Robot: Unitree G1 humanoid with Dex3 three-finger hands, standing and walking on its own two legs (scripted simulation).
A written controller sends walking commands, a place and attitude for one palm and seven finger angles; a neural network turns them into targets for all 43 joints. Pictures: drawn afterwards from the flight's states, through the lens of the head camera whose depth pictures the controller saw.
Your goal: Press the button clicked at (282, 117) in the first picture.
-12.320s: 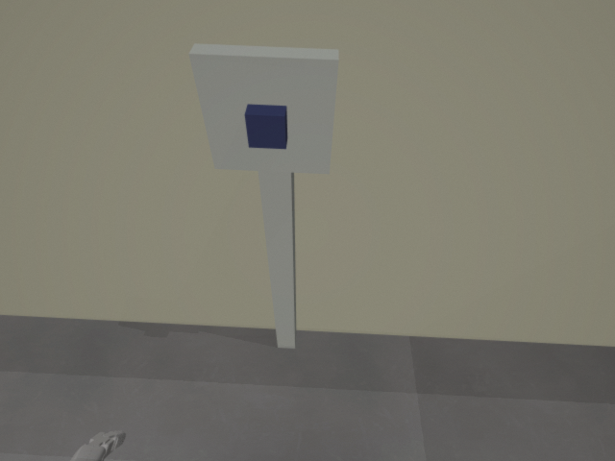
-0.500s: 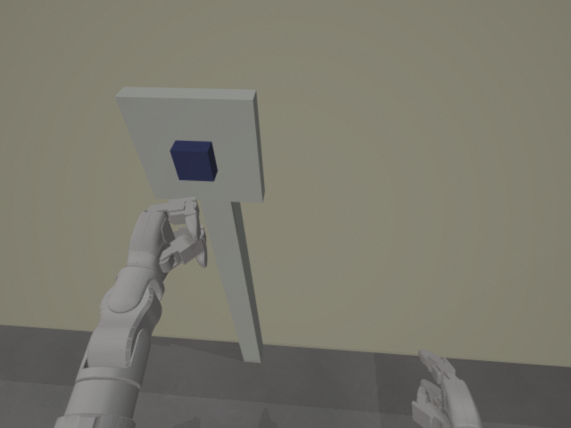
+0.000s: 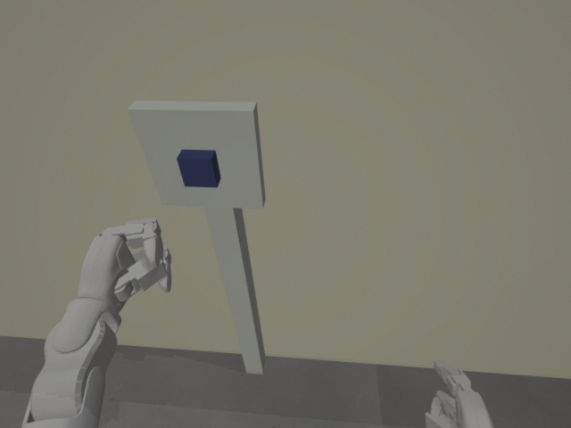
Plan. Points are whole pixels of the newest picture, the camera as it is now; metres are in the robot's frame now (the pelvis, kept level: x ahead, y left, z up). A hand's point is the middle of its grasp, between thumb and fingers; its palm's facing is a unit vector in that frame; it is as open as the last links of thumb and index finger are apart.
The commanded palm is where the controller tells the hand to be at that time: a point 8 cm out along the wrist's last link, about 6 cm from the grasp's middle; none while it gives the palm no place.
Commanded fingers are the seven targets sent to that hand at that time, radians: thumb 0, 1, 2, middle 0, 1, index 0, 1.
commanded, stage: draw the hand back to the body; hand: left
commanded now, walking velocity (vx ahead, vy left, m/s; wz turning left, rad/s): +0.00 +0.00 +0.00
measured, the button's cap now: (200, 167) +0.47 +0.18 +0.15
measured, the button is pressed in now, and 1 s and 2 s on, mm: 0 0 0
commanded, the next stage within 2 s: step back with the hand held close in 1.02 s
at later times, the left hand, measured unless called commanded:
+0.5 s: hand (94, 292) +0.22 +0.23 +0.16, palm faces +0.34 -0.89 -0.31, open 3.1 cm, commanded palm +0.17 +0.28 +0.17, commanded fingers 0.00 0.90 0.90 -1.30 -1.50 -1.30 -1.50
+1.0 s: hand (57, 305) +0.19 +0.26 +0.17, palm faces +0.43 -0.83 -0.36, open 3.1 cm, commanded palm +0.14 +0.30 +0.18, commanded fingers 0.00 0.90 0.90 -1.30 -1.50 -1.30 -1.50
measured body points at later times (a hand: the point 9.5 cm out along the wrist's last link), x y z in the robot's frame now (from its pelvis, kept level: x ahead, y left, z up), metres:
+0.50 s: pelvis +0.01 +0.02 +0.01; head -0.02 +0.00 +0.46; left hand +0.19 +0.28 +0.18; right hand +0.18 -0.19 -0.08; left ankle +0.01 +0.13 -0.73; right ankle -0.01 -0.11 -0.73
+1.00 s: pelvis +0.01 +0.02 +0.01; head -0.01 +0.01 +0.46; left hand +0.16 +0.30 +0.19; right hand +0.21 -0.19 -0.07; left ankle +0.01 +0.13 -0.73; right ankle -0.01 -0.11 -0.73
